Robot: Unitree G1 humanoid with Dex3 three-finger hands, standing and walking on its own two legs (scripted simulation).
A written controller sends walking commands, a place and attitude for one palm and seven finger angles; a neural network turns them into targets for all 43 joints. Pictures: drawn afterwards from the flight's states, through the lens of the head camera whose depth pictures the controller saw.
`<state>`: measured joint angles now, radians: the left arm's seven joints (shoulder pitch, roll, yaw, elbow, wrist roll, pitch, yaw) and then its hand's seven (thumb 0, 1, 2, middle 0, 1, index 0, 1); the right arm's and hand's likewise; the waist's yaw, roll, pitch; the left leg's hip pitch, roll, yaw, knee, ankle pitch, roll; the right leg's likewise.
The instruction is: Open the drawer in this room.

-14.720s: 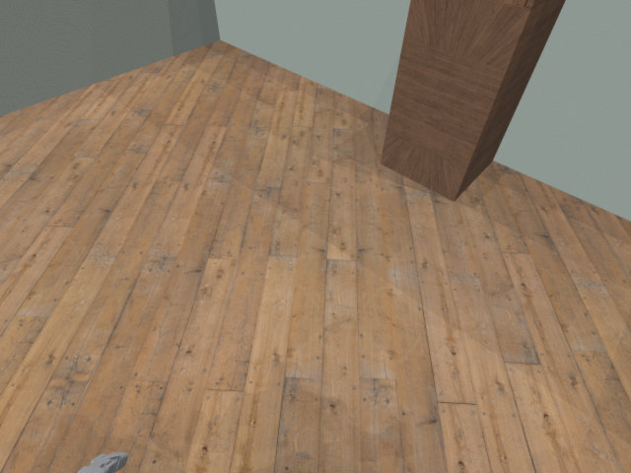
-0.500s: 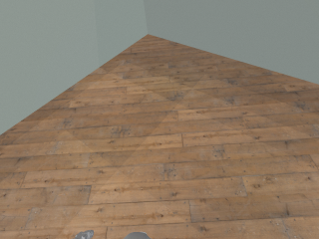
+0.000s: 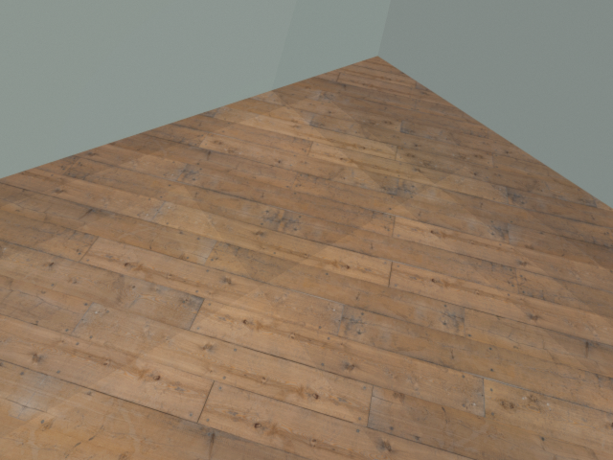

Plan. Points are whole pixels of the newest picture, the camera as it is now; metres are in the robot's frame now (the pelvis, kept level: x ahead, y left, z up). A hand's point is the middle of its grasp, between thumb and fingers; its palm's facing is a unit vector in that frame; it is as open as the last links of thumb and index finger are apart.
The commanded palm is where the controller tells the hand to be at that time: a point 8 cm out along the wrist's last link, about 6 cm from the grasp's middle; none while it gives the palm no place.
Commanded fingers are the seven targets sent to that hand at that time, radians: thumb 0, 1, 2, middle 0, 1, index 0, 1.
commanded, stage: turn or walk to find it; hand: left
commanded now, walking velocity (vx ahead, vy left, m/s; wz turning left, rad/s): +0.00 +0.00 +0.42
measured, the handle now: out of the picture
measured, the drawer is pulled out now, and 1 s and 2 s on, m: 0.00 0.00 0.00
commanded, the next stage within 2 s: none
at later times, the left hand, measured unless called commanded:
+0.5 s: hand out of the picture +0.07 +0.17 -0.14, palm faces +0.19 -0.94 -0.28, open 7.4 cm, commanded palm none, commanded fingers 0.00 0.90 0.90 -0.20 -0.30 -0.20 -0.30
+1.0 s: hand out of the picture -0.12 +0.19 -0.18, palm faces +0.47 -0.85 -0.25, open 7.4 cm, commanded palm none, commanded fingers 0.00 0.90 0.90 -0.20 -0.30 -0.20 -0.30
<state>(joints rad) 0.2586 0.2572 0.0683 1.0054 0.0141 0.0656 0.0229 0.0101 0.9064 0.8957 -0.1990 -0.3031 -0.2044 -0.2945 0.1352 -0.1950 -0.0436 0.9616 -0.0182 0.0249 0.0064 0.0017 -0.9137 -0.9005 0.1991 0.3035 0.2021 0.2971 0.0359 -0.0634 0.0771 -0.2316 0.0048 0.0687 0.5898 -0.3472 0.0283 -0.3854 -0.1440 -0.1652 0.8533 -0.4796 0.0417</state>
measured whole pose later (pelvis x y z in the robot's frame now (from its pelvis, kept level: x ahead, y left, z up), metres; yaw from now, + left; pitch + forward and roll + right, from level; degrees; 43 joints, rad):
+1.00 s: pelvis -0.04 -0.01 +0.00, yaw +24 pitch -1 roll +0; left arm 0.26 0.26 0.07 1.01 0.01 0.07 0.03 0.01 0.91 0.90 -0.20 -0.30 -0.20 -0.29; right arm 0.11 -0.20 -0.04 0.95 -0.02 0.02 0.01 0.00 -0.91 -0.90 0.20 0.30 0.20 0.30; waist 0.04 -0.06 0.09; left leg -0.26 0.01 0.07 0.60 -0.32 0.03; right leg -0.37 -0.13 -0.13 0.93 -0.53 0.05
